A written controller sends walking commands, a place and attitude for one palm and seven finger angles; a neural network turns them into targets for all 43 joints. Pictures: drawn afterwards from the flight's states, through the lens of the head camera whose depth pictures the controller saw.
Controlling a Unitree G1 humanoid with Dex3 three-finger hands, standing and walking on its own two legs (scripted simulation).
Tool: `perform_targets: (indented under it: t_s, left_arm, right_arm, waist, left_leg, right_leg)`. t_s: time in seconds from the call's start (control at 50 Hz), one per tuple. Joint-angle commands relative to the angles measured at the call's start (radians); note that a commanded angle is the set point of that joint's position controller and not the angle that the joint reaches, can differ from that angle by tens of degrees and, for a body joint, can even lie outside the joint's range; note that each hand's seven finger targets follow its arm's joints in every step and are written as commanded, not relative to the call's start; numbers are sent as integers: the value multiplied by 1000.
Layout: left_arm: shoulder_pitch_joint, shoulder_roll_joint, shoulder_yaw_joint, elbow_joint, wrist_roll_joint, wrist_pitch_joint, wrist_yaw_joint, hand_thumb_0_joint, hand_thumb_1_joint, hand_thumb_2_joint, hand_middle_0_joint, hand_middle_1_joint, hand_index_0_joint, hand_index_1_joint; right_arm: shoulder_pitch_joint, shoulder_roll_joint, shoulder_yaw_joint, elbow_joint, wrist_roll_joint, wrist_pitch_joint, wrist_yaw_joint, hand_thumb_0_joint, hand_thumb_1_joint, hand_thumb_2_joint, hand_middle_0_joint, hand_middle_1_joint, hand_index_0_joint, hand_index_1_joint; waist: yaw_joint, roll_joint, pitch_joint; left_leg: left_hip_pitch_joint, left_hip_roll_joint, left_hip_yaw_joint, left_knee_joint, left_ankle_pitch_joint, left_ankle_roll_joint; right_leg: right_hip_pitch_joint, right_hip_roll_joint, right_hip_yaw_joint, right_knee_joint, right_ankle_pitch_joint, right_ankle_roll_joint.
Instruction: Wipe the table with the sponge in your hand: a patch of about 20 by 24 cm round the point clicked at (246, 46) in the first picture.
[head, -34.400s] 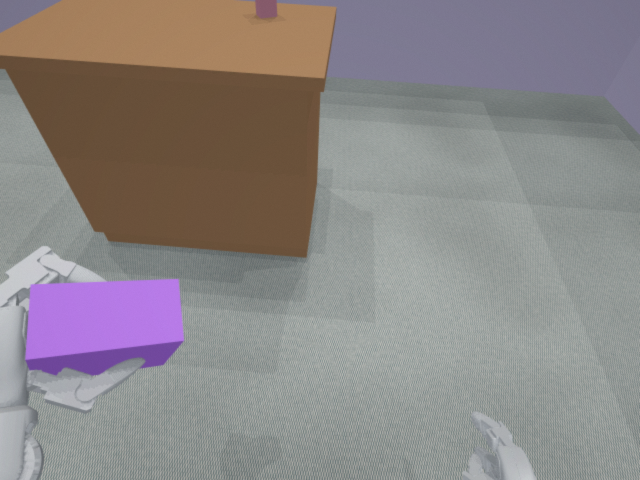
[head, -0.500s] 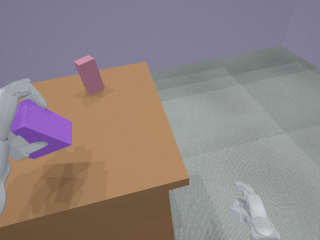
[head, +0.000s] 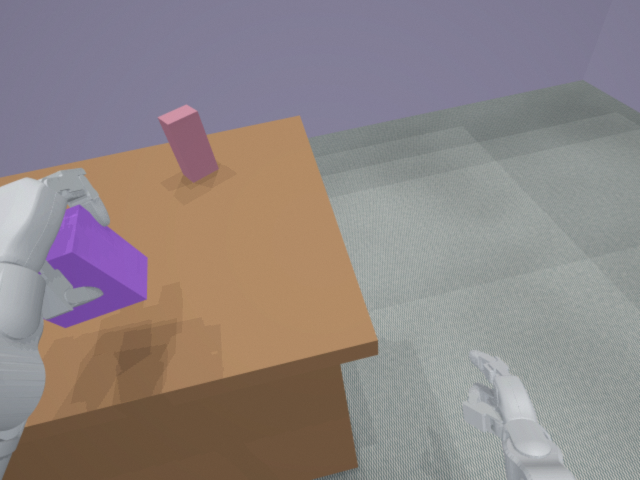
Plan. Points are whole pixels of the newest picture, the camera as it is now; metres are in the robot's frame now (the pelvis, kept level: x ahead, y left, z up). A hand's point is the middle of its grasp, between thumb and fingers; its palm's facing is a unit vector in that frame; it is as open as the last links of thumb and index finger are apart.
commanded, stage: turn the palm down, sponge in hand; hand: left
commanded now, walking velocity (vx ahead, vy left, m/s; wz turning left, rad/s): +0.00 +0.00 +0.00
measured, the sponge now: (84, 278) +0.25 +0.31 +0.17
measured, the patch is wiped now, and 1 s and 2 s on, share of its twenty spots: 0.00 0.00 0.00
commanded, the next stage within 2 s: move the sponge above the wiping area in 0.40 s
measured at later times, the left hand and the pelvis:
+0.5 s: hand (146, 282) +0.25 +0.24 +0.17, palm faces +0.09 -0.15 -0.98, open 9.9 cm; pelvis +0.01 -0.02 +0.00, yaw -1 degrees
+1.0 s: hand (143, 290) +0.25 +0.24 +0.16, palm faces +0.09 -0.06 -0.99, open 9.9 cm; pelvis +0.02 -0.01 +0.00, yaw -1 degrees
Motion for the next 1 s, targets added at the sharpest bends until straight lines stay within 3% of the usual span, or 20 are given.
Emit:
perform_targets:
  t_s: [0.0, 0.08, 0.1, 0.12, 0.18, 0.26, 0.28, 0.34, 0.4, 0.48, 0.52, 0.58, 0.6, 0.68, 0.76, 0.8, 0.86, 0.88, 0.9, 0.98]
  left_arm:
    - [-265, 270, 76, -366, 76, -78, 46, 0, 100, 1300, -1200, -1600, -1200, -1600]
    - [-362, 497, 261, -389, 159, -105, 106, 0, 100, 1300, -1200, -1600, -1200, -1600]
    - [-365, 413, 201, -345, 150, -112, 119, 0, 100, 1300, -1200, -1600, -1200, -1600]
    - [-349, 442, 240, -268, 144, -116, 132, 0, 100, 1300, -1200, -1600, -1200, -1600]
    - [-310, 352, 210, -104, 79, -88, 130, 0, 100, 1300, -1200, -1600, -1200, -1600]
    - [-145, 222, 110, 22, 9, -79, 58, 0, 100, 1300, -1200, -1600, -1200, -1600]
    - [-86, 158, 69, 66, 0, -64, 40, 0, 100, 1300, -1200, -1600, -1200, -1600]
    - [-29, 122, 13, -54, -20, -77, 19, 0, 100, 1300, -1200, -1600, -1200, -1600]
    - [-119, 215, 65, -246, 22, -96, 38, 0, 100, 1300, -1200, -1600, -1200, -1600]
    - [-348, 515, 266, -438, 141, -132, 109, 0, 100, 1300, -1200, -1600, -1200, -1600]
    - [-299, 462, 260, -338, 149, -147, 146, 0, 100, 1300, -1200, -1600, -1200, -1600]
    - [-280, 393, 251, -177, 95, -126, 163, 0, 100, 1300, -1200, -1600, -1200, -1600]
    - [-272, 333, 210, -122, 67, -123, 157, 0, 100, 1300, -1200, -1600, -1200, -1600]
    - [11, 215, 166, 62, 1, -83, 82, 0, 100, 1300, -1200, -1600, -1200, -1600]
    - [117, 128, 69, -75, -41, -80, 32, 0, 100, 1300, -1200, -1600, -1200, -1600]
    - [54, 130, 46, -193, -25, -93, 38, 0, 100, 1300, -1200, -1600, -1200, -1600]
    - [-175, 320, 133, -343, 73, -122, 73, 0, 100, 1300, -1200, -1600, -1200, -1600]
    - [-299, 404, 164, -430, 123, -132, 92, 0, 100, 1300, -1200, -1600, -1200, -1600]
    - [-364, 407, 159, -440, 161, -150, 115, 0, 100, 1300, -1200, -1600, -1200, -1600]
    - [-342, 403, 197, -242, 192, -156, 170, 0, 100, 1300, -1200, -1600, -1200, -1600]
  right_arm:
    - [-273, -77, -38, -217, -19, -99, -17, 0, -900, -900, 200, 300, 200, 300]
    - [-278, -82, -41, -178, -53, -99, -18, 0, -900, -900, 200, 300, 200, 300]
    - [-246, -56, -39, -173, -49, -93, -14, 0, -900, -900, 200, 300, 200, 300]
    - [-223, -67, -45, -154, -50, -84, -9, 0, -900, -900, 200, 300, 200, 300]
    - [-248, -74, -53, -143, -20, -66, 2, 0, -900, -900, 200, 300, 200, 300]
    - [-207, -94, -58, -156, -6, -50, 8, 0, -900, -900, 200, 300, 200, 300]
    - [-237, -86, -52, -163, 7, -58, 11, 0, -900, -900, 200, 300, 200, 300]
    - [-210, -93, -55, -193, 6, -68, 11, 0, -900, -900, 200, 300, 200, 300]
    - [-243, -88, -54, -217, -8, -97, 1, 0, -900, -900, 200, 300, 200, 300]
    - [-241, -83, -57, -196, -49, -115, -13, 0, -900, -900, 200, 300, 200, 300]
    - [-197, -63, -59, -177, -52, -112, -6, 0, -900, -900, 200, 300, 200, 300]
    - [-191, -72, -73, -151, -26, -84, 7, 0, -900, -900, 200, 300, 200, 300]
    - [-165, -76, -78, -148, -20, -75, 10, 0, -900, -900, 200, 300, 200, 300]
    - [-195, -92, -73, -158, -1, -57, 19, 0, -900, -900, 200, 300, 200, 300]
    - [-180, -97, -66, -203, 9, -62, 20, 0, -900, -900, 200, 300, 200, 300]
    - [-202, -90, -58, -220, 6, -88, 12, 0, -900, -900, 200, 300, 200, 300]
    - [-205, -88, -63, -213, -26, -116, -19, 0, -900, -900, 200, 300, 200, 300]
    - [-224, -83, -55, -208, -35, -126, -25, 0, -900, -900, 200, 300, 200, 300]
    - [-195, -73, -58, -205, -47, -137, -27, 0, -900, -900, 200, 300, 200, 300]
    - [-184, -70, -60, -143, -41, -113, -14, 0, -900, -900, 200, 300, 200, 300]
  waist:
    - [5, -18, -309]
    - [42, 75, -348]
    - [21, 33, -315]
    - [25, 11, -284]
    - [25, -49, -162]
    - [0, -175, -90]
    - [-8, -144, -31]
    - [-20, -170, -93]
    - [-8, -104, -219]
    - [33, 64, -381]
    - [26, 36, -339]
    - [20, -27, -221]
    - [4, -71, -180]
    - [10, -168, -44]
    - [-16, -177, -84]
    - [-19, -132, -142]
    - [-6, -59, -285]
    - [-1, 22, -329]
    - [2, 58, -381]
    - [14, 59, -269]
  left_leg:
    - [69, 10, -55, -49, -10, 7]
    - [82, -8, -89, -15, 83, 4]
    - [91, -3, -63, -3, 117, 0]
    - [94, 0, -68, -11, 118, -6]
    - [68, 6, -75, -18, 85, -18]
    - [25, 24, -37, -21, 29, -12]
    - [8, 22, -30, -23, 1, -15]
    - [4, 23, -16, -8, -22, -5]
    - [39, 9, -14, 18, 5, 3]
    - [108, -17, -48, 38, 142, 6]
    - [108, -11, -42, 38, 188, 1]
    - [89, 0, -56, 20, 155, -12]
    - [80, 17, -40, 14, 127, -12]
    - [14, 25, -24, 2, 88, -15]
    - [-1, 28, -2, 4, 37, -3]
    - [22, 23, -8, 0, 11, 2]
    - [92, 0, -26, 10, 70, 15]
    - [125, -6, -39, 12, 93, 14]
    - [147, -5, -45, 20, 145, 15]
    - [135, -4, -75, -9, 165, -6]
  right_leg:
    - [118, 0, 84, -41, -27, -17]
    - [150, 22, 183, -25, 3, -63]
    - [130, 6, 154, -31, 21, -58]
    - [114, 7, 167, -49, 21, -60]
    - [58, 15, 192, -91, -2, -59]
    - [16, -15, 115, -104, 6, -5]
    - [-23, -8, 130, -120, -32, -11]
    - [10, -26, 101, -98, -20, 11]
    - [58, -34, 137, -70, -35, 0]
    - [136, -12, 199, -12, 80, -44]
    - [129, -10, 186, -14, 123, -54]
    - [91, 6, 215, -60, 103, -58]
    - [76, -2, 177, -75, 97, -38]
    - [17, -9, 157, -93, 98, -15]
    - [22, -26, 84, -77, 83, 21]
    - [26, -27, 80, -72, 27, 18]
    - [81, -20, 112, -42, 51, 0]
    - [89, -3, 147, -35, 48, -18]
    - [114, -5, 124, -14, 76, -29]
    - [93, 27, 172, -55, 64, -70]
